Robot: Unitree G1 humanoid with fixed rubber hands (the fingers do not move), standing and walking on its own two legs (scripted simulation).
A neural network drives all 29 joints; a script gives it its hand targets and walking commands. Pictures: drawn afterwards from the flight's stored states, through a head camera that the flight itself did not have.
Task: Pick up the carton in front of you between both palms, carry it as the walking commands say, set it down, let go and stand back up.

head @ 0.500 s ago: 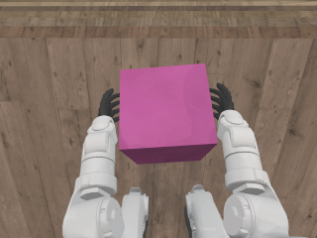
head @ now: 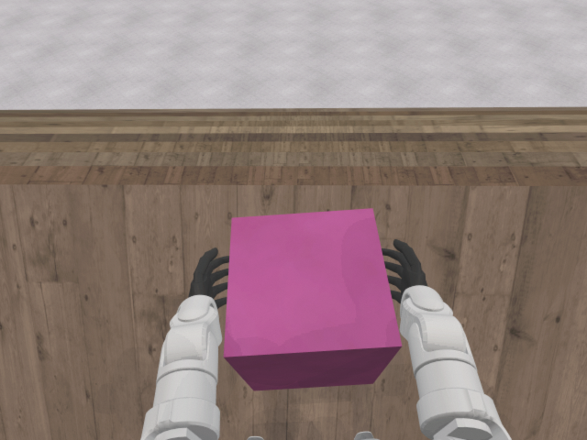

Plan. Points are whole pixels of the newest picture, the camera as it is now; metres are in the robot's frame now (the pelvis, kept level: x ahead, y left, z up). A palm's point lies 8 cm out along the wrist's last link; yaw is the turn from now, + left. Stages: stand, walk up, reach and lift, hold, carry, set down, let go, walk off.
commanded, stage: reach and lift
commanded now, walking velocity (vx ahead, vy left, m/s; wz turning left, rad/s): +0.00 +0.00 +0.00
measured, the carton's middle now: (308, 307) +0.36 +0.00 -0.08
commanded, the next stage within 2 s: hold in 1.26 s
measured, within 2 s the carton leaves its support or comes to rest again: neither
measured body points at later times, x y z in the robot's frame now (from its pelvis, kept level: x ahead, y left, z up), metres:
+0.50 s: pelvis +0.01 +0.00 +0.05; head -0.02 +0.00 +0.50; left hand +0.32 +0.16 +0.07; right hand +0.32 -0.15 +0.07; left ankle +0.04 +0.13 -0.69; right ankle +0.04 -0.13 -0.69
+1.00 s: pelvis +0.02 +0.00 +0.06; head -0.01 +0.00 +0.51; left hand +0.33 +0.16 +0.08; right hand +0.33 -0.15 +0.08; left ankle +0.04 +0.13 -0.69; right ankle +0.04 -0.13 -0.69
